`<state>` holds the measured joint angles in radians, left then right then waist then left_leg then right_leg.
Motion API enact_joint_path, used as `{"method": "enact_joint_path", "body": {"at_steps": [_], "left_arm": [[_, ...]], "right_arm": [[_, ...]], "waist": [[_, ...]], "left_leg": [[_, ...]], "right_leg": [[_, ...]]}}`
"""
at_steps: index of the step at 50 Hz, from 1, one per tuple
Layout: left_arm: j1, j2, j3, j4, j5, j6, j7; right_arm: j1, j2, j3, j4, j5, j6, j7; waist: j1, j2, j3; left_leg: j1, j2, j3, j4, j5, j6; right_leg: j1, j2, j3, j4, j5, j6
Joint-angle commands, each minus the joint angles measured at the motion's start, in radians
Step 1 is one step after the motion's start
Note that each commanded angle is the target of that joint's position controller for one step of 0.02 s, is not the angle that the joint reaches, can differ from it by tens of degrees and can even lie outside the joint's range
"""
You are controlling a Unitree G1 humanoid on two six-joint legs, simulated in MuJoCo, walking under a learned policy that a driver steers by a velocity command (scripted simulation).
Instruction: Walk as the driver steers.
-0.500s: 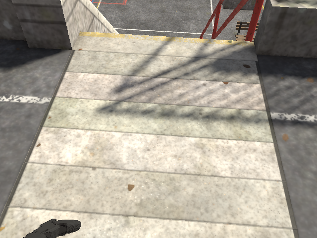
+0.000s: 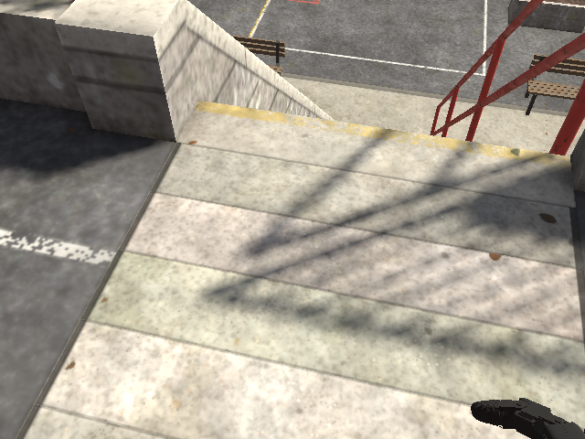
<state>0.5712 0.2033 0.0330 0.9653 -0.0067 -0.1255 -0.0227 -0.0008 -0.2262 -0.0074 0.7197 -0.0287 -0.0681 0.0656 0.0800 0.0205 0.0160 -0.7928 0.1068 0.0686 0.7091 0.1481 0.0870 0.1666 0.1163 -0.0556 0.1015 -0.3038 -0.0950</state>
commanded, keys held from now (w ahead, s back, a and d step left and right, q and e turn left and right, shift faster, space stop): w+shift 1.00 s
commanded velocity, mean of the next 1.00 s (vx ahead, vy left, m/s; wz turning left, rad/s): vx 1.00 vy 0.00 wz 0.00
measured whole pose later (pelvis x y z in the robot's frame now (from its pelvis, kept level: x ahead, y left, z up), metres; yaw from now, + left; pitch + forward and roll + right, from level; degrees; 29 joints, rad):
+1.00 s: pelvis +0.98 -0.03 -0.02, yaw +0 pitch +1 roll +0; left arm 0.55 0.23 0.02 1.03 0.01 -0.11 0.00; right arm -0.05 -0.23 0.03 0.73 -0.03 -0.08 0.05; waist 0.09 0.00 0.06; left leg -0.66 0.03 0.11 0.56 0.06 0.13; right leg 0.30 0.07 -0.05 0.10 -0.38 -0.06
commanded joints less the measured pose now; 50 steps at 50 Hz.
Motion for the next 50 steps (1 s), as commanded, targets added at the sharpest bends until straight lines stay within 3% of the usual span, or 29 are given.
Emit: {"method": "enact_joint_path", "body": {"at_steps": [1,3,5,6,7,8,9,11,13,14,18,20,22,25,27,28,29,30,31,32,33,34,36,40,43,45,47,49,50], "left_arm": [[-0.003,0.152,0.017,-0.035,0.002,-0.019,0.015],[0.000,0.204,0.022,-0.022,0.020,-0.004,0.031],[-0.025,0.247,0.032,-0.008,0.049,0.028,0.052],[-0.084,0.251,0.035,-0.020,0.052,0.036,0.054],[-0.105,0.158,0.017,-0.055,0.056,0.027,0.044],[0.025,0.051,-0.005,-0.088,-0.020,0.008,0.016],[-0.121,0.144,0.007,-0.104,-0.007,0.003,0.029],[-0.247,0.127,0.002,-0.138,0.006,0.001,0.021],[-0.237,0.079,-0.011,-0.147,0.043,0.033,-0.002],[-0.252,0.061,-0.016,-0.156,0.050,0.045,-0.013],[-0.494,0.078,-0.030,-0.259,0.055,0.052,-0.031],[-0.578,0.067,-0.043,-0.285,0.042,0.041,-0.043],[-0.632,0.072,-0.046,-0.294,0.029,0.040,-0.046],[-0.642,0.120,-0.033,-0.298,0.037,0.038,-0.030],[-0.480,0.177,-0.008,-0.256,0.041,0.039,-0.010],[-0.271,0.212,0.013,-0.188,0.039,0.041,0.005],[-0.068,0.266,0.038,-0.130,0.048,0.047,0.024],[-0.024,0.373,0.071,-0.123,0.084,0.046,0.035],[-0.031,0.330,0.072,-0.117,0.059,0.050,0.013],[-0.146,0.280,0.067,-0.109,0.049,0.043,0.007],[-0.199,0.210,0.055,-0.104,0.043,0.032,0.003],[-0.226,0.164,0.043,-0.092,0.047,0.026,0.001],[-0.223,0.093,0.019,-0.059,0.038,0.018,0.006],[-0.158,0.123,0.020,-0.027,0.014,-0.006,0.007],[-0.122,0.136,0.019,-0.022,-0.003,-0.019,0.005],[-0.068,0.178,0.022,-0.007,-0.010,-0.025,0.010],[-0.042,0.191,0.018,0.014,-0.002,-0.017,0.016],[-0.040,0.235,0.022,0.016,0.023,0.006,0.032],[-0.053,0.262,0.028,0.017,0.035,0.023,0.044]], "right_arm": [[-0.121,-0.049,0.002,-0.067,0.007,-0.012,-0.004],[-0.072,-0.091,-0.011,-0.056,0.002,-0.012,-0.020],[0.212,-0.157,-0.041,0.025,0.006,-0.011,-0.047],[0.424,-0.194,-0.061,0.088,-0.002,-0.009,-0.064],[0.584,-0.277,-0.086,0.118,-0.020,-0.004,-0.082],[0.516,-0.292,-0.096,0.119,-0.033,-0.006,-0.067],[0.427,-0.216,-0.094,0.113,-0.013,-0.007,-0.053],[0.347,-0.115,-0.072,0.141,-0.013,-0.025,-0.045],[0.345,-0.062,-0.051,0.175,-0.008,-0.040,-0.054],[0.358,-0.060,-0.048,0.191,0.005,-0.049,-0.056],[0.403,-0.105,-0.052,0.209,0.023,-0.075,-0.043],[0.424,-0.114,-0.052,0.212,0.036,-0.086,-0.040],[0.473,-0.152,-0.056,0.230,0.046,-0.093,-0.043],[0.512,-0.196,-0.057,0.252,0.029,-0.079,-0.053],[0.513,-0.243,-0.065,0.264,0.002,-0.053,-0.074],[0.481,-0.262,-0.071,0.262,-0.009,-0.034,-0.086],[0.450,-0.240,-0.068,0.249,-0.017,-0.028,-0.090],[0.574,-0.052,-0.029,0.206,0.021,-0.035,-0.064],[0.570,-0.100,-0.035,0.199,0.048,-0.056,-0.060],[0.418,-0.131,-0.041,0.156,0.048,-0.059,-0.069],[0.342,-0.132,-0.037,0.140,0.038,-0.062,-0.067],[0.314,-0.109,-0.033,0.136,0.023,-0.055,-0.061],[0.343,-0.065,-0.021,0.130,-0.006,-0.021,-0.039],[0.139,-0.054,-0.004,0.038,-0.018,0.003,-0.018],[0.002,-0.042,0.019,-0.010,-0.004,-0.012,-0.004],[-0.049,-0.043,0.025,-0.024,0.011,-0.012,-0.005],[-0.071,-0.083,0.017,-0.033,0.008,-0.014,-0.016],[0.008,-0.125,-0.001,-0.020,0.003,-0.018,-0.028],[0.147,-0.156,-0.018,0.016,0.005,-0.017,-0.039]], "waist": [[-0.036,-0.037,0.127],[-0.075,-0.106,0.044],[-0.213,-0.152,-0.115],[-0.318,-0.139,-0.205],[-0.334,0.000,-0.316],[-0.180,0.296,-0.423],[-0.203,0.079,-0.274],[-0.135,-0.079,-0.058],[-0.056,-0.049,0.005],[-0.040,-0.025,0.038],[-0.058,-0.014,0.155],[-0.076,-0.025,0.160],[-0.099,-0.016,0.160],[-0.093,0.029,0.098],[-0.003,0.100,-0.035],[0.096,0.110,-0.136],[0.183,0.097,-0.226],[0.063,-0.210,-0.371],[0.063,-0.229,-0.473],[0.028,-0.146,-0.255],[0.010,-0.036,-0.140],[-0.029,0.011,-0.070],[-0.103,-0.044,-0.019],[-0.106,-0.054,0.128],[-0.079,-0.030,0.150],[-0.059,-0.049,0.157],[-0.058,-0.054,0.156],[-0.106,-0.102,0.055],[-0.174,-0.129,-0.029]], "left_leg": [[0.214,-0.087,0.082,-0.141,0.044,0.033],[0.298,-0.164,0.105,-0.157,-0.096,0.056],[0.572,-0.208,0.071,-0.167,-0.251,0.092],[0.821,-0.148,0.015,-0.196,-0.284,0.123],[1.063,0.089,-0.237,-0.123,-0.530,0.149],[1.309,0.304,-0.865,-0.330,-0.750,0.305],[1.202,0.235,-0.799,-0.422,-0.753,0.254],[0.879,0.174,-0.536,-0.484,-0.534,0.205],[0.676,0.103,-0.404,-0.537,-0.514,0.159],[0.630,0.084,-0.363,-0.570,-0.508,0.151],[0.530,0.012,-0.184,-0.679,-0.274,0.141],[0.480,-0.026,-0.102,-0.712,-0.109,0.111],[0.562,0.008,-0.084,-0.769,0.045,0.101],[0.848,0.045,-0.042,-0.646,0.494,0.073],[0.938,0.079,-0.033,-0.363,0.798,0.048],[0.896,0.078,-0.020,-0.112,0.796,0.038],[0.725,0.039,-0.018,0.198,0.585,0.036],[0.324,-0.110,-0.027,0.670,-0.236,0.008],[0.152,-0.194,-0.168,0.820,-0.605,0.026],[0.051,-0.108,-0.172,0.804,-0.483,0.042],[0.062,-0.069,-0.158,0.729,-0.408,0.042],[0.105,-0.039,-0.163,0.671,-0.393,0.042],[0.188,-0.003,-0.165,0.599,-0.398,0.019],[0.073,0.045,-0.078,0.364,-0.276,-0.027],[0.239,0.000,0.018,0.036,-0.026,-0.021],[0.292,-0.028,0.046,-0.059,0.068,0.002],[0.270,-0.063,0.062,-0.125,0.043,0.033],[0.356,-0.145,0.080,-0.133,-0.117,0.060],[0.493,-0.173,0.058,-0.127,-0.188,0.075]], "right_leg": [[-0.141,-0.249,0.043,-0.080,0.835,-0.038],[-0.001,-0.284,0.030,0.087,1.247,-0.018],[0.017,-0.316,0.027,0.472,1.397,-0.015],[-0.126,-0.294,0.009,0.755,1.223,-0.023],[-0.376,-0.189,0.007,1.140,0.592,-0.045],[-0.807,-0.014,0.129,1.464,-0.164,-0.007],[-0.931,-0.101,0.167,1.437,-0.049,-0.044],[-0.885,-0.172,0.153,1.303,0.053,-0.044],[-0.804,-0.214,0.158,1.220,0.049,-0.017],[-0.815,-0.233,0.149,1.183,0.045,-0.002],[-0.894,-0.275,0.052,0.891,0.246,0.038],[-0.739,-0.243,-0.008,0.654,0.426,0.029],[-0.661,-0.207,-0.042,0.547,0.535,0.005],[-0.651,-0.131,-0.082,0.455,0.449,-0.033],[-0.476,-0.059,-0.075,0.460,0.279,-0.059],[-0.276,-0.043,-0.062,0.453,0.208,-0.074],[-0.037,-0.129,0.021,0.485,0.095,-0.097],[0.284,-0.451,0.496,0.455,-0.167,-0.207],[0.337,-0.515,0.899,0.226,-0.285,-0.238],[0.187,-0.454,0.729,0.187,-0.218,-0.195],[0.015,-0.425,0.579,0.172,-0.095,-0.175],[-0.123,-0.374,0.469,0.147,-0.032,-0.141],[-0.307,-0.324,0.361,0.092,-0.007,-0.117],[-0.413,-0.258,0.196,-0.027,0.161,-0.123],[-0.471,-0.193,0.071,-0.064,0.405,-0.093],[-0.383,-0.236,0.065,-0.104,0.588,-0.082],[-0.194,-0.265,0.034,-0.064,0.838,-0.068],[-0.036,-0.296,0.015,0.108,1.198,-0.053],[-0.016,-0.313,0.012,0.287,1.299,-0.045]]}}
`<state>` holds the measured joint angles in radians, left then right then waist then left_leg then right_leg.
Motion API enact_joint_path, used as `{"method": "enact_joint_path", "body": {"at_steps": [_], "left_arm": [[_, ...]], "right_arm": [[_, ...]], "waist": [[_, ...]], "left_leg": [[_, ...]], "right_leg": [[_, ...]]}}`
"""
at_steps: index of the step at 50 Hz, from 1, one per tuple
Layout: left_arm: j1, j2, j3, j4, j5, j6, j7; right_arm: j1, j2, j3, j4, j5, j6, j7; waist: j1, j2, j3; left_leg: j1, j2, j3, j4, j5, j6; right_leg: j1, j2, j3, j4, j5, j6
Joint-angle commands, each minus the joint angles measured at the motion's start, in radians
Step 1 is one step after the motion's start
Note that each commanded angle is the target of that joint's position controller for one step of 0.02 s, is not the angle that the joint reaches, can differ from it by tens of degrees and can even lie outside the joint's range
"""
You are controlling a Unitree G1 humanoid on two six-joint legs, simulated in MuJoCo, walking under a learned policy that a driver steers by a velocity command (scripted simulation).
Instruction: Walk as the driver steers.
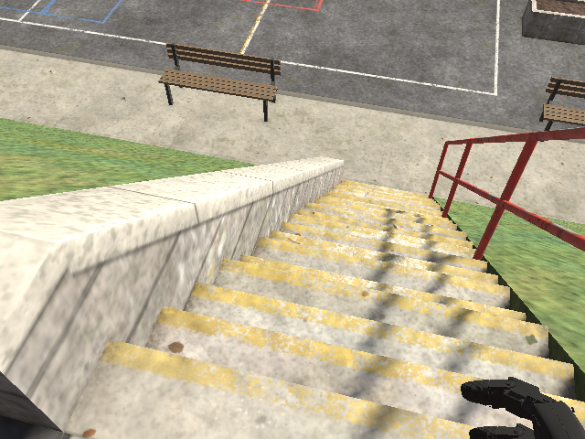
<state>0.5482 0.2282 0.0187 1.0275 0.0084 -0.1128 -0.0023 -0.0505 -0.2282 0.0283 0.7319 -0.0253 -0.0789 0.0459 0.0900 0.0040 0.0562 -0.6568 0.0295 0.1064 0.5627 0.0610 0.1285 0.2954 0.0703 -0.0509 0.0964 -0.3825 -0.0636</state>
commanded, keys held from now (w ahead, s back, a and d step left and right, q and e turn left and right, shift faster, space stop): w+shift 0.02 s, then shift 0.78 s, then w+shift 0.20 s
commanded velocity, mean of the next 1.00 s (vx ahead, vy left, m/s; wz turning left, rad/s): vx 0.32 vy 0.00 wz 0.00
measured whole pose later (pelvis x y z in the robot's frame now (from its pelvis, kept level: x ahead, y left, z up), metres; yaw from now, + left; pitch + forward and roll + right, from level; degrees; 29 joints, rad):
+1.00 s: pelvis +0.37 +0.02 +0.02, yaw +0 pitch +0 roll +1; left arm 0.23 0.26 -0.01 0.90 0.03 0.03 0.00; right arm 0.30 -0.20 -0.01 0.99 0.00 0.06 -0.02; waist -0.02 -0.02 -0.04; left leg -0.16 -0.04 -0.04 0.41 -0.25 0.01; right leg -0.27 0.06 0.02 0.55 -0.28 -0.07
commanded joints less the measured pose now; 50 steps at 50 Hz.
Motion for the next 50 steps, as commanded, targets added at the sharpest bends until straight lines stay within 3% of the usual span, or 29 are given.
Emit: {"method": "enact_joint_path", "body": {"at_steps": [1,2,3,4,5,6,8,10,13,14,17,18,19,20,21,22,24,25,27,29,31,34,38,39,41,43,45,47,50], "left_arm": [[-0.065,0.261,0.049,-0.051,0.028,0.029,0.033],[-0.086,0.237,0.049,-0.062,0.023,0.034,0.039],[-0.031,0.081,0.021,-0.097,0.004,0.022,0.027],[0.065,0.109,0.030,-0.109,-0.054,0.007,0.028],[-0.036,0.142,0.032,-0.124,-0.039,0.006,0.042],[-0.125,0.135,0.030,-0.141,-0.028,0.001,0.041],[-0.154,0.082,0.024,-0.149,0.013,0.032,0.026],[-0.135,0.046,0.022,-0.158,0.023,0.078,0.013],[-0.093,0.000,-0.003,-0.187,0.012,0.103,0.020],[-0.180,0.042,0.003,-0.176,0.009,0.102,0.025],[-0.122,0.025,-0.001,-0.158,0.019,0.114,0.022],[-0.009,0.038,0.009,-0.109,0.024,0.116,0.032],[0.109,0.055,0.015,-0.080,0.021,0.111,0.041],[0.222,0.116,0.034,-0.057,0.018,0.103,0.046],[0.055,0.166,0.019,-0.093,0.008,0.077,0.037],[0.004,0.156,0.004,-0.117,0.007,0.050,0.021],[-0.218,0.065,-0.031,-0.188,-0.008,0.032,-0.001],[-0.247,0.026,-0.053,-0.203,-0.005,0.022,-0.004],[-0.187,0.042,-0.055,-0.168,0.001,0.016,0.005],[-0.168,0.056,-0.053,-0.139,-0.006,0.018,0.009],[-0.141,0.069,-0.049,-0.125,0.004,0.048,0.008],[-0.153,0.069,-0.046,-0.116,0.001,0.092,0.011],[-0.192,0.095,-0.032,-0.115,-0.015,0.124,0.023],[-0.167,0.075,-0.033,-0.113,-0.025,0.125,0.018],[-0.216,0.071,-0.034,-0.105,-0.012,0.137,0.018],[-0.258,0.120,-0.010,-0.121,-0.001,0.156,0.013],[-0.364,0.071,-0.016,-0.169,-0.001,0.158,0.006],[-0.372,0.046,-0.025,-0.180,0.018,0.145,0.002],[-0.290,0.053,-0.024,-0.178,0.034,0.120,-0.004]], "right_arm": [[0.415,-0.185,-0.074,0.071,0.000,0.000,-0.035],[0.608,-0.229,-0.097,0.125,-0.014,0.001,-0.058],[0.651,-0.313,-0.113,0.138,-0.034,0.002,-0.072],[0.616,-0.306,-0.119,0.137,-0.012,0.005,-0.053],[0.514,-0.232,-0.113,0.124,0.003,0.001,-0.047],[0.473,-0.169,-0.100,0.133,0.004,-0.007,-0.048],[0.452,-0.069,-0.071,0.161,0.008,-0.022,-0.050],[0.458,-0.076,-0.066,0.190,0.020,-0.035,-0.050],[0.291,-0.174,-0.083,0.156,0.022,-0.048,-0.047],[0.321,-0.110,-0.068,0.154,0.030,-0.051,-0.042],[0.349,-0.106,-0.054,0.177,0.060,-0.048,-0.055],[0.300,-0.125,-0.058,0.155,0.062,-0.049,-0.058],[0.239,-0.157,-0.062,0.149,0.081,-0.044,-0.065],[0.167,-0.183,-0.072,0.149,0.092,-0.027,-0.077],[0.338,-0.069,-0.061,0.155,0.082,0.016,-0.086],[0.600,0.003,-0.052,0.214,0.054,0.064,-0.110],[0.608,-0.046,-0.076,0.256,0.012,0.131,-0.141],[0.536,-0.079,-0.091,0.242,0.003,0.141,-0.144],[0.508,-0.037,-0.082,0.249,-0.006,0.169,-0.114],[0.455,-0.002,-0.063,0.248,0.011,0.178,-0.105],[0.425,0.000,-0.051,0.270,0.022,0.195,-0.093],[0.340,-0.005,-0.038,0.256,0.030,0.205,-0.085],[0.381,-0.022,-0.031,0.293,0.027,0.174,-0.092],[0.341,-0.053,-0.034,0.291,0.029,0.166,-0.089],[0.342,-0.002,-0.018,0.298,0.024,0.143,-0.075],[0.339,-0.068,-0.040,0.272,0.022,0.137,-0.075],[0.281,-0.081,-0.047,0.225,0.027,0.133,-0.078],[0.277,-0.116,-0.066,0.198,0.021,0.125,-0.077],[0.147,-0.119,-0.075,0.132,0.036,0.115,-0.067]], "waist": [[-0.288,-0.112,-0.174],[-0.358,-0.078,-0.250],[-0.265,0.182,-0.324],[-0.216,0.281,-0.470],[-0.190,0.086,-0.334],[-0.185,0.029,-0.191],[-0.105,-0.038,-0.090],[-0.047,0.017,-0.050],[0.061,0.118,-0.067],[-0.011,0.077,-0.052],[0.015,0.099,-0.100],[0.067,0.086,-0.159],[0.143,0.111,-0.156],[0.245,0.028,-0.134],[0.053,-0.271,-0.059],[-0.075,-0.178,-0.127],[-0.167,-0.031,-0.025],[-0.172,-0.016,-0.030],[-0.170,-0.093,-0.105],[-0.165,-0.084,-0.110],[-0.133,-0.087,-0.125],[-0.100,-0.104,-0.079],[-0.103,-0.051,-0.043],[-0.058,0.014,-0.023],[-0.077,0.049,-0.033],[-0.079,0.044,-0.024],[-0.088,0.099,0.038],[-0.095,0.163,0.013],[-0.024,0.107,-0.007]], "left_leg": [[0.570,-0.107,0.004,0.011,-0.165,0.050],[0.789,-0.009,-0.095,-0.009,-0.213,0.077],[1.004,0.276,-0.458,-0.018,-0.109,0.119],[1.169,0.401,-0.876,-0.138,0.176,0.275],[1.056,0.365,-0.688,-0.126,0.352,0.245],[0.890,0.321,-0.540,-0.137,0.485,0.217],[0.627,0.244,-0.371,-0.194,0.547,0.136],[0.475,0.198,-0.255,-0.222,0.682,0.083],[0.319,0.146,-0.073,-0.213,0.729,0.088],[0.276,0.080,-0.046,-0.196,0.683,0.057],[0.201,0.023,0.019,-0.096,0.622,-0.006],[0.147,0.017,0.042,0.016,0.692,-0.030],[0.111,0.008,0.055,0.164,0.613,-0.059],[0.101,-0.044,0.064,0.522,0.303,-0.104],[0.112,-0.197,0.004,0.797,-0.692,-0.114],[0.182,-0.198,-0.323,0.770,-0.651,-0.091],[0.175,-0.137,-0.294,0.708,-0.535,-0.102],[0.200,-0.116,-0.300,0.616,-0.494,-0.108],[0.333,-0.097,-0.277,0.487,-0.467,-0.123],[0.397,-0.053,-0.234,0.298,-0.432,-0.131],[0.481,-0.057,-0.158,0.275,-0.408,-0.149],[0.461,-0.039,-0.146,0.154,-0.470,-0.164],[0.555,0.025,-0.217,-0.239,-0.216,-0.137],[0.512,0.043,-0.237,-0.220,-0.197,-0.116],[0.412,0.038,-0.239,-0.299,-0.359,-0.101],[0.354,0.006,-0.237,-0.305,-0.653,-0.059],[0.319,0.051,-0.309,-0.358,-0.661,-0.038],[0.329,0.145,-0.428,-0.428,-0.642,0.008],[0.201,0.141,-0.365,-0.344,-0.457,0.032]], "right_leg": [[-0.199,-0.264,-0.005,0.552,1.352,-0.071],[-0.359,-0.209,-0.014,0.881,1.110,-0.054],[-0.664,-0.042,0.003,1.289,0.120,-0.027],[-0.922,0.083,0.186,1.527,-0.133,-0.009],[-0.993,-0.016,0.214,1.495,-0.047,-0.015],[-1.006,-0.045,0.169,1.441,-0.022,-0.007],[-0.909,-0.087,0.168,1.279,-0.002,0.010],[-0.796,-0.086,0.142,1.097,0.025,0.031],[-0.667,-0.066,0.064,0.765,0.240,0.029],[-0.596,-0.045,0.007,0.700,0.340,0.024],[-0.370,0.042,-0.056,0.684,0.538,0.013],[-0.220,0.090,-0.110,0.760,0.656,0.007],[-0.142,0.063,-0.058,0.659,0.631,-0.011],[-0.120,-0.035,0.048,0.504,0.766,-0.077],[-0.260,-0.272,0.306,0.399,1.699,-0.156],[-0.348,-0.392,0.443,0.416,1.727,-0.203],[-0.563,-0.336,0.400,0.325,1.175,-0.210],[-0.587,-0.305,0.358,0.297,1.125,-0.191],[-0.626,-0.315,0.350,0.270,1.160,-0.196],[-0.621,-0.274,0.278,0.268,1.073,-0.132],[-0.639,-0.227,0.221,0.263,1.036,-0.063],[-0.602,-0.212,0.252,0.211,0.730,-0.048],[-0.545,-0.189,0.333,0.178,0.330,-0.043],[-0.539,-0.141,0.292,0.136,0.230,-0.022],[-0.430,-0.100,0.228,0.129,0.094,-0.010],[-0.451,-0.045,0.179,0.219,-0.179,-0.034],[-0.528,-0.003,0.122,0.321,-0.058,-0.026],[-0.552,0.019,0.056,0.504,0.095,-0.003],[-0.406,-0.026,0.042,0.519,0.106,-0.008]]}}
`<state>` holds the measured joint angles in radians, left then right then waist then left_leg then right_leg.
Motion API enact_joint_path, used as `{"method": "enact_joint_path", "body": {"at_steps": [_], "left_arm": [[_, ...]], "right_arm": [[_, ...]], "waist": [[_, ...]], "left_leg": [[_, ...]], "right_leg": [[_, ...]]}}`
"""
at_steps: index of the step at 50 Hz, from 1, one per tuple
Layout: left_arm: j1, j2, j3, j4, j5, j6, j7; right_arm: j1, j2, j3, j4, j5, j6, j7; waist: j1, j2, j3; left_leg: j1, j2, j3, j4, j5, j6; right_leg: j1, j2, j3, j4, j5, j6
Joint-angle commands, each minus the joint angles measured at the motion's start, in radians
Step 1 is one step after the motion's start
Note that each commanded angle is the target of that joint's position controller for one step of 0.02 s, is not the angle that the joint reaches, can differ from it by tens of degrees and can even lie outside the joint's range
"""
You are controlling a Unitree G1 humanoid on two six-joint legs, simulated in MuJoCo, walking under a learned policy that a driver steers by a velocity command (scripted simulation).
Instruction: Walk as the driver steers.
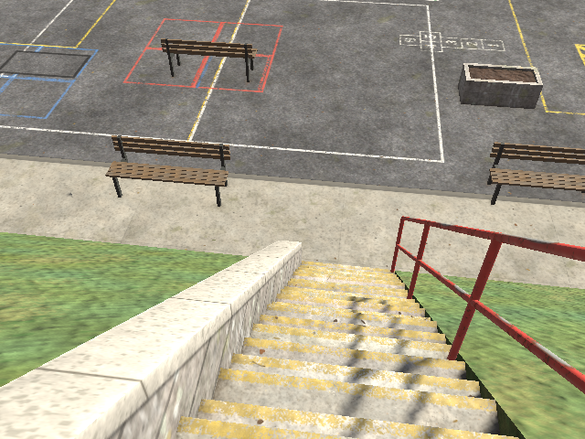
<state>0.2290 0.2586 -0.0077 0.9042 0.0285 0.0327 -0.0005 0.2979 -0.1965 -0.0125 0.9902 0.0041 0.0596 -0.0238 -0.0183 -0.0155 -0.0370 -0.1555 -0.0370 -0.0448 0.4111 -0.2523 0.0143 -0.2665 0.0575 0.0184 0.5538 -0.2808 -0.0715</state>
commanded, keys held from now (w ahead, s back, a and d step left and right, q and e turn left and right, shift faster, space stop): w+shift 1.00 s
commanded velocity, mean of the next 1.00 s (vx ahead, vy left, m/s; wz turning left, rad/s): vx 0.90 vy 0.00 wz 0.00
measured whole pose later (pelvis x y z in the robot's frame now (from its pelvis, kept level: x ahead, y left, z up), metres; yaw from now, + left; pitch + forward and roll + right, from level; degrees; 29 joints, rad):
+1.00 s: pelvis +0.19 +0.00 -0.17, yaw +0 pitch -2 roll +7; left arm 0.13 0.30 0.04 0.65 -0.02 0.05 -0.02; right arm 0.31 -0.25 -0.03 0.73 -0.05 0.02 -0.06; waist -0.06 -0.11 -0.03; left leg -0.42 -0.04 0.07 1.53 -0.90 0.06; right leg -0.30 -0.12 0.05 0.45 0.26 -0.08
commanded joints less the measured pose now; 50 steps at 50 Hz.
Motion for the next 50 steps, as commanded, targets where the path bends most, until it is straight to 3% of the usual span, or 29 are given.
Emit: {"method": "enact_joint_path", "body": {"at_steps": [1,2,3,4,5,7,11,13,16,19,20,21,22,23,24,25,27,30,32,38,39,40,42,43,46,47,48,49,50], "left_arm": [[0.088,0.028,0.006,-0.040,0.019,-0.031,-0.005],[0.181,0.048,0.015,-0.019,0.020,-0.035,0.000],[0.267,0.122,0.032,-0.008,0.021,-0.042,0.010],[0.216,0.221,0.070,-0.027,-0.021,-0.041,0.004],[0.156,0.184,0.069,-0.056,-0.031,-0.048,-0.002],[0.049,0.129,0.059,-0.106,-0.025,-0.055,-0.004],[0.009,0.122,0.056,-0.144,-0.018,-0.074,-0.007],[0.015,0.167,0.066,-0.160,-0.005,-0.093,-0.011],[-0.005,0.166,0.060,-0.185,-0.012,-0.095,-0.011],[-0.092,0.178,0.064,-0.198,-0.030,-0.076,0.002],[-0.100,0.181,0.067,-0.201,-0.018,-0.053,0.012],[-0.215,0.131,0.063,-0.230,-0.016,-0.033,0.023],[-0.138,-0.036,0.025,-0.274,-0.006,-0.030,0.042],[0.022,0.025,0.044,-0.274,0.022,-0.031,0.046],[-0.003,0.082,0.056,-0.281,0.020,-0.031,0.050],[-0.068,0.115,0.066,-0.294,0.017,-0.035,0.049],[-0.061,0.107,0.080,-0.281,0.002,-0.015,0.040],[-0.109,0.131,0.109,-0.301,-0.005,0.009,0.034],[-0.191,0.132,0.116,-0.321,0.006,0.022,0.028],[-0.296,0.142,0.120,-0.356,0.013,-0.004,0.035],[-0.307,0.141,0.121,-0.365,0.009,-0.009,0.019],[-0.336,0.123,0.113,-0.376,0.004,-0.009,0.007],[-0.268,0.081,0.081,-0.364,-0.022,-0.010,-0.026],[-0.253,0.078,0.073,-0.356,-0.035,-0.006,-0.039],[-0.227,0.107,0.069,-0.353,-0.048,0.004,-0.035],[-0.151,0.126,0.073,-0.343,-0.050,0.012,-0.024],[-0.034,0.154,0.090,-0.317,-0.038,0.016,-0.011],[0.033,0.166,0.093,-0.271,-0.055,0.012,-0.014],[0.162,0.160,0.094,-0.211,-0.044,0.008,-0.014]], "right_arm": [[-0.221,-0.145,-0.034,-0.139,0.010,-0.022,0.003],[-0.239,-0.128,-0.032,-0.154,0.009,-0.021,0.001],[-0.236,-0.078,-0.023,-0.182,0.002,-0.027,0.001],[-0.222,-0.081,-0.020,-0.223,-0.011,-0.030,-0.002],[-0.240,-0.133,-0.036,-0.224,-0.016,-0.034,-0.007],[-0.212,-0.134,-0.047,-0.224,-0.013,-0.046,-0.001],[-0.225,-0.091,-0.039,-0.250,-0.035,-0.007,0.010],[-0.175,-0.152,-0.069,-0.244,-0.036,0.002,0.007],[-0.207,-0.154,-0.075,-0.274,-0.037,-0.002,0.001],[-0.031,-0.152,-0.071,-0.247,-0.041,-0.003,-0.004],[0.002,-0.135,-0.063,-0.259,-0.034,-0.002,0.002],[0.161,-0.105,-0.046,-0.210,-0.040,-0.015,0.012],[0.072,-0.095,-0.006,-0.224,-0.022,-0.044,0.034],[0.015,-0.207,-0.039,-0.243,0.014,-0.066,0.043],[-0.039,-0.255,-0.060,-0.274,0.022,-0.084,0.039],[-0.109,-0.214,-0.046,-0.286,0.006,-0.094,0.035],[-0.173,-0.234,-0.045,-0.313,-0.039,-0.124,0.028],[-0.042,-0.258,-0.046,-0.297,-0.030,-0.143,0.030],[-0.028,-0.232,-0.046,-0.294,-0.017,-0.143,0.010],[0.094,-0.264,-0.062,-0.321,-0.050,-0.150,0.000],[0.115,-0.244,-0.055,-0.318,-0.052,-0.144,-0.008],[0.086,-0.241,-0.051,-0.329,-0.046,-0.142,-0.015],[-0.035,-0.214,-0.041,-0.358,-0.019,-0.137,-0.017],[-0.024,-0.204,-0.039,-0.349,-0.015,-0.120,-0.018],[-0.001,-0.210,-0.049,-0.325,-0.037,-0.071,-0.033],[-0.042,-0.243,-0.064,-0.325,-0.054,-0.056,-0.042],[-0.095,-0.261,-0.071,-0.326,-0.047,-0.053,-0.037],[-0.047,-0.216,-0.062,-0.311,-0.064,-0.035,-0.049],[-0.062,-0.173,-0.058,-0.296,-0.061,-0.023,-0.054]], "waist": [[0.111,0.103,0.072],[0.150,0.042,0.061],[0.162,-0.158,0.050],[0.125,-0.282,0.093],[0.098,-0.129,0.104],[0.033,-0.006,0.044],[0.018,-0.046,0.022],[0.004,-0.047,-0.021],[-0.013,-0.065,-0.032],[-0.118,-0.115,-0.061],[-0.156,-0.079,-0.017],[-0.282,0.095,0.025],[-0.096,0.285,0.085],[0.020,0.186,0.029],[0.019,0.191,-0.008],[0.033,0.146,0.056],[0.048,0.165,0.002],[0.034,0.023,0.006],[0.005,0.065,0.013],[-0.073,0.130,-0.020],[-0.070,0.048,0.003],[-0.068,0.087,0.031],[-0.006,0.085,0.025],[-0.018,0.102,0.045],[-0.056,0.168,0.089],[-0.020,0.196,0.072],[0.041,0.183,-0.011],[0.053,0.104,0.019],[0.108,-0.016,-0.006]], "left_leg": [[-0.339,0.181,-0.176,-0.112,-0.064,0.142],[-0.410,0.133,-0.128,0.039,0.014,0.125],[-0.541,0.020,-0.025,0.353,0.023,0.090],[-0.701,-0.016,-0.045,0.457,-0.181,0.074],[-0.717,0.027,-0.125,0.558,-0.141,0.059],[-0.626,0.049,-0.159,0.578,-0.061,0.032],[-0.456,0.048,-0.069,0.582,0.079,-0.010],[-0.415,0.014,-0.027,0.707,0.179,0.008],[-0.304,0.024,0.065,0.709,0.117,0.018],[0.013,0.018,0.115,0.546,-0.087,0.034],[0.008,-0.019,0.140,0.303,-0.354,0.028],[0.102,0.037,0.041,0.188,-0.065,0.075],[0.034,0.164,-0.244,0.335,0.651,0.094],[-0.024,0.304,-0.367,0.256,0.740,0.187],[-0.105,0.364,-0.480,0.149,0.414,0.259],[-0.215,0.347,-0.447,0.129,0.315,0.264],[-0.345,0.313,-0.347,0.168,0.387,0.260],[-0.298,0.242,-0.269,0.265,0.325,0.236],[-0.166,0.225,-0.283,0.382,0.215,0.208],[-0.003,0.263,-0.374,0.506,0.240,0.229],[-0.102,0.217,-0.325,0.537,0.084,0.210],[-0.157,0.217,-0.319,0.534,0.047,0.212],[-0.358,0.194,-0.238,0.521,-0.167,0.179],[-0.405,0.198,-0.223,0.498,-0.193,0.184],[-0.284,0.217,-0.306,0.556,-0.088,0.222],[-0.238,0.230,-0.321,0.617,-0.008,0.228],[-0.304,0.219,-0.267,0.756,0.118,0.218],[-0.260,0.183,-0.228,0.894,0.084,0.212],[-0.311,0.108,-0.121,1.185,0.122,0.202]], "right_leg": [[0.239,-0.009,-0.030,0.018,-0.010,-0.006],[0.342,-0.029,0.020,-0.062,-0.029,-0.023],[0.445,-0.191,0.276,-0.181,0.003,-0.067],[0.391,-0.346,0.535,-0.230,0.056,-0.181],[0.343,-0.380,0.538,-0.219,0.125,-0.224],[0.248,-0.347,0.419,-0.188,0.239,-0.201],[0.026,-0.265,0.251,-0.179,0.339,-0.163],[0.002,-0.270,0.216,-0.081,0.463,-0.176],[-0.058,-0.244,0.139,-0.006,0.673,-0.148],[-0.146,-0.217,0.049,0.211,1.064,-0.091],[-0.121,-0.185,0.048,0.347,0.994,-0.097],[-0.279,-0.074,0.081,0.808,0.601,-0.078],[-0.537,0.153,0.202,1.004,-0.189,-0.054],[-0.582,0.116,0.262,0.949,-0.191,-0.017],[-0.558,0.063,0.243,0.903,-0.167,0.032],[-0.550,0.035,0.239,0.840,-0.096,0.061],[-0.377,0.038,0.158,0.882,0.063,0.079],[-0.419,0.048,0.169,0.801,0.215,0.072],[-0.538,0.040,0.248,0.747,0.316,0.080],[-0.714,0.045,0.295,0.665,0.262,0.089],[-0.659,0.061,0.286,0.518,0.401,0.098],[-0.615,0.064,0.263,0.469,0.463,0.099],[-0.326,0.004,0.181,0.234,0.655,0.089],[-0.222,-0.042,0.120,0.156,0.655,0.073],[-0.207,-0.185,0.075,-0.034,0.542,0.015],[-0.174,-0.226,0.075,-0.089,0.495,-0.009],[0.022,-0.207,-0.025,0.014,0.595,-0.019],[0.015,-0.258,0.045,-0.196,0.497,-0.045],[0.186,-0.222,-0.003,-0.256,0.567,-0.055]]}}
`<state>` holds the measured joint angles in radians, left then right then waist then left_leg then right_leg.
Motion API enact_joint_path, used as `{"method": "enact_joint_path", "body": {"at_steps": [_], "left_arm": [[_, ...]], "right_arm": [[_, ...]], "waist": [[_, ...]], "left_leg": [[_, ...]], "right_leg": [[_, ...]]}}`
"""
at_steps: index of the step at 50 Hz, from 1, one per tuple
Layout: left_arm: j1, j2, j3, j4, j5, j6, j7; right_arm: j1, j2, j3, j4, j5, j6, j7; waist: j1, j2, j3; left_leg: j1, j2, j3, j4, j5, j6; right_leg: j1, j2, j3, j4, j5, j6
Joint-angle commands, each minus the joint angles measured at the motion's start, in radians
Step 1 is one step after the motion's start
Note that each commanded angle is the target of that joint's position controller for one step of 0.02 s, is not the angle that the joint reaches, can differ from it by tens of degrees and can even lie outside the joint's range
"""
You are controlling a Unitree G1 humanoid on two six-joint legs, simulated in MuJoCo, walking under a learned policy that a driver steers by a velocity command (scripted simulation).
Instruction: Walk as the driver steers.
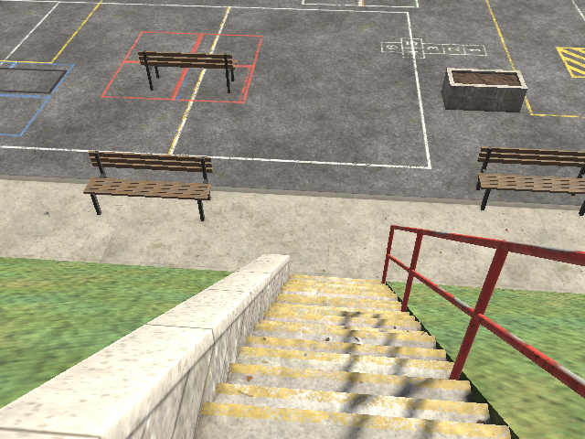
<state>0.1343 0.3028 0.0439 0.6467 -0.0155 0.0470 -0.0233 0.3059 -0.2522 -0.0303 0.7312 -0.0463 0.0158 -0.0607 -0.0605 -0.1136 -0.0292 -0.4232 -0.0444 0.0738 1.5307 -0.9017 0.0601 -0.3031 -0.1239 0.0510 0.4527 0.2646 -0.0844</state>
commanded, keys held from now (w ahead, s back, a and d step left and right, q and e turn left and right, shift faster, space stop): w+shift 0.78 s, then w+e+shift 0.22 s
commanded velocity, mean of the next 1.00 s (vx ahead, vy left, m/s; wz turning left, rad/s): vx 1.00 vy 0.00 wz -0.08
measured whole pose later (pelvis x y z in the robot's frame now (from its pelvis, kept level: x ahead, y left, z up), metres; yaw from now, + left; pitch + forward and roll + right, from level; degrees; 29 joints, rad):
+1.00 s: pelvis +0.42 +0.01 -0.38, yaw -4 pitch -2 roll +0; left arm 0.14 0.22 0.01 0.76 0.02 -0.01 -0.01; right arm 0.54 -0.21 0.00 0.95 0.01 -0.08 -0.01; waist -0.06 -0.05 0.00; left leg -0.31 0.01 0.08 1.26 -0.88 0.04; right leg -0.68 0.04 0.07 0.87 0.52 -0.06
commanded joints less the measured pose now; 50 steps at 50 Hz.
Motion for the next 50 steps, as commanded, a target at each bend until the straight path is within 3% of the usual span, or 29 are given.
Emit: {"method": "enact_joint_path", "body": {"at_steps": [1,2,3,6,7,8,10,12,15,19,22,24,26,29,30,32,33,34,35,36,37,38,39,40,42,43,44,47,50], "left_arm": [[0.398,0.090,0.027,0.096,0.001,-0.014,0.001],[0.398,0.103,-0.015,0.105,0.024,-0.029,-0.011],[0.318,0.146,-0.004,0.087,0.021,-0.051,-0.006],[0.207,0.148,-0.008,0.045,-0.001,-0.093,0.015],[0.178,0.182,-0.005,0.035,-0.015,-0.107,0.030],[0.143,0.103,-0.038,0.032,0.001,-0.112,0.024],[0.213,0.092,-0.058,0.059,0.027,-0.126,0.022],[0.280,0.062,-0.082,0.053,0.025,-0.123,0.051],[0.359,0.122,-0.056,0.072,0.037,-0.121,0.044],[0.465,0.087,-0.038,0.101,0.046,-0.124,0.048],[0.343,0.060,-0.039,0.066,0.029,-0.148,0.039],[0.263,0.074,-0.030,0.039,0.019,-0.142,0.028],[0.303,0.068,-0.025,0.052,0.030,-0.128,0.034],[0.380,0.059,-0.019,0.123,0.060,-0.104,0.041],[0.364,0.063,-0.017,0.131,0.072,-0.093,0.042],[0.256,0.103,0.001,0.142,0.093,-0.082,0.038],[0.242,0.094,0.007,0.155,0.079,-0.091,0.031],[0.239,0.071,0.012,0.161,0.060,-0.086,0.037],[0.156,0.066,0.026,0.157,0.055,-0.067,0.050],[0.126,-0.072,-0.014,0.082,0.046,-0.079,0.055],[0.242,-0.088,-0.033,0.057,0.054,-0.082,0.058],[0.223,-0.017,-0.019,0.080,0.056,-0.089,0.063],[0.187,-0.010,-0.016,0.062,0.071,-0.090,0.065],[0.120,-0.001,-0.014,0.035,0.094,-0.094,0.068],[0.058,-0.007,-0.015,0.024,0.069,-0.085,0.058],[0.156,-0.015,-0.006,0.100,0.072,-0.065,0.057],[0.144,0.011,0.003,0.092,0.065,-0.068,0.045],[-0.019,-0.040,-0.023,0.051,0.021,-0.077,0.001],[-0.026,-0.032,-0.014,0.075,0.042,-0.057,0.018]], "right_arm": [[-0.176,-0.052,-0.029,-0.048,0.012,0.024,-0.002],[-0.251,0.079,-0.004,-0.107,0.042,0.017,0.010],[-0.144,0.056,-0.004,-0.158,0.048,-0.011,-0.001],[-0.135,0.013,-0.001,-0.137,0.020,-0.014,-0.019],[-0.214,0.002,0.000,-0.172,0.016,-0.002,-0.016],[-0.275,-0.049,-0.015,-0.179,0.010,0.017,-0.014],[-0.292,-0.005,-0.010,-0.167,0.017,0.038,-0.005],[-0.341,0.044,0.008,-0.186,0.028,0.048,0.021],[-0.332,0.016,-0.016,-0.169,0.016,0.045,0.031],[-0.453,0.004,-0.037,-0.197,0.010,0.019,0.041],[-0.421,0.048,-0.019,-0.196,0.026,0.009,0.077],[-0.362,0.019,-0.027,-0.161,0.027,0.009,0.094],[-0.383,-0.019,-0.034,-0.136,0.018,-0.008,0.099],[-0.415,-0.026,-0.040,-0.111,0.046,-0.029,0.100],[-0.402,-0.021,-0.040,-0.102,0.048,-0.026,0.096],[-0.181,-0.069,-0.055,-0.044,0.051,-0.018,0.078],[0.045,-0.119,-0.079,0.035,0.045,-0.016,0.060],[0.162,-0.152,-0.096,0.081,0.041,-0.019,0.061],[0.241,-0.113,-0.092,0.095,0.045,-0.030,0.069],[0.251,-0.101,-0.039,0.112,0.028,-0.041,0.096],[0.220,-0.085,-0.022,0.112,0.050,-0.049,0.101],[0.285,-0.104,-0.030,0.138,0.049,-0.062,0.099],[0.256,-0.129,-0.037,0.151,0.050,-0.073,0.088],[0.179,-0.126,-0.029,0.133,0.049,-0.094,0.079],[0.067,-0.069,0.014,0.111,0.015,-0.116,0.065],[0.089,-0.133,0.002,0.123,0.015,-0.124,0.068],[0.039,-0.125,-0.008,0.121,0.038,-0.144,0.058],[0.000,-0.110,0.000,0.095,0.084,-0.137,0.051],[0.126,-0.110,-0.004,0.124,0.035,-0.108,0.036]], "waist": [[0.268,-0.077,0.026],[0.220,-0.228,0.073],[0.077,-0.202,0.016],[0.026,-0.088,-0.113],[0.051,-0.133,-0.089],[0.029,-0.001,0.022],[0.065,0.010,0.078],[0.094,0.085,0.109],[0.132,0.002,0.075],[0.181,0.032,0.141],[0.092,0.086,0.089],[0.051,0.091,0.082],[0.100,0.075,0.112],[0.192,0.017,0.170],[0.195,-0.039,0.173],[0.078,-0.094,0.090],[-0.015,-0.040,-0.005],[-0.069,0.027,0.020],[-0.173,0.283,0.085],[-0.075,0.419,0.138],[0.022,0.408,0.041],[-0.002,0.267,0.005],[0.024,0.271,0.012],[0.055,0.210,0.019],[0.104,0.199,0.101],[0.126,0.250,0.036],[0.154,0.249,-0.016],[0.111,0.244,0.054],[0.037,0.325,0.141]], "left_leg": [[-0.297,-0.061,-0.099,0.606,0.468,0.125],[-0.670,-0.236,-0.120,1.029,-0.062,0.076],[-0.794,-0.159,-0.182,0.888,0.122,0.086],[-0.827,-0.086,-0.224,0.809,0.440,-0.003],[-0.865,-0.046,-0.244,0.789,0.472,-0.046],[-0.914,-0.035,-0.344,0.575,0.677,-0.078],[-0.942,-0.057,-0.358,0.477,0.740,-0.103],[-0.880,-0.076,-0.319,0.234,0.811,-0.169],[-0.910,-0.078,-0.369,0.124,0.862,-0.152],[-1.009,-0.107,-0.400,-0.127,0.955,-0.133],[-0.613,-0.089,-0.300,-0.280,1.252,-0.121],[-0.438,-0.048,-0.272,-0.379,1.389,-0.098],[-0.396,-0.006,-0.252,-0.572,1.459,-0.073],[-0.296,0.045,-0.159,-0.824,1.409,-0.035],[-0.271,0.069,-0.144,-0.845,1.322,-0.021],[-0.009,0.146,-0.118,-0.899,1.199,0.036],[0.250,0.107,-0.040,-0.886,1.176,0.051],[0.341,0.116,-0.103,-1.073,1.054,0.085],[0.423,0.159,-0.152,-1.341,1.047,0.115],[0.583,0.220,-0.189,-0.762,1.727,0.078],[0.659,0.272,-0.291,-0.684,1.881,0.109],[0.585,0.324,-0.382,-0.754,1.434,0.174],[0.489,0.361,-0.476,-0.797,1.106,0.230],[0.357,0.362,-0.515,-0.823,0.847,0.193],[-0.134,0.356,-0.479,-0.832,0.845,0.169],[-0.179,0.332,-0.430,-0.787,0.980,0.130],[-0.163,0.237,-0.315,-0.727,0.730,0.058],[-0.364,0.171,-0.133,-0.691,0.443,0.033],[-0.148,0.234,-0.143,-0.507,0.671,0.059]], "right_leg": [[0.337,-0.061,-0.002,-0.078,0.238,-0.100],[0.378,-0.068,0.026,0.361,0.727,-0.022],[0.384,-0.103,0.115,0.360,0.770,0.029],[0.220,-0.202,0.286,0.158,-0.095,-0.024],[0.127,-0.274,0.476,0.025,-0.373,-0.076],[-0.001,-0.188,0.412,0.098,-0.689,-0.009],[-0.061,-0.140,0.427,0.126,-0.697,0.050],[-0.137,-0.125,0.429,0.059,-0.877,-0.008],[0.039,-0.112,0.487,0.070,-0.938,-0.048],[0.148,-0.039,0.401,0.228,-0.891,-0.047],[-0.139,-0.017,0.321,0.228,-1.000,-0.103],[-0.197,-0.011,0.283,0.274,-1.003,-0.118],[-0.110,-0.006,0.246,0.344,-0.916,-0.125],[0.026,0.001,0.205,0.421,-0.688,-0.154],[0.065,-0.003,0.222,0.455,-0.562,-0.170],[0.061,-0.028,0.209,0.653,-0.284,-0.172],[-0.001,-0.012,0.134,0.911,-0.037,-0.157],[-0.042,0.045,0.109,1.177,0.140,-0.131],[-0.234,0.213,0.009,1.627,-0.483,-0.101],[-0.707,0.328,0.080,1.781,-1.105,-0.065],[-0.850,0.288,0.086,1.655,-1.077,-0.050],[-0.899,0.232,0.116,1.526,-0.974,-0.048],[-0.928,0.181,0.136,1.467,-0.935,-0.035],[-0.932,0.148,0.217,1.237,-0.649,-0.005],[-0.601,0.164,0.161,0.851,-0.304,0.069],[-0.449,0.188,0.105,0.927,-0.154,0.065],[-0.404,0.170,0.121,0.732,0.117,0.051],[-0.059,0.200,-0.050,0.420,0.471,0.048],[-0.125,0.186,-0.106,0.446,0.238,-0.005]]}}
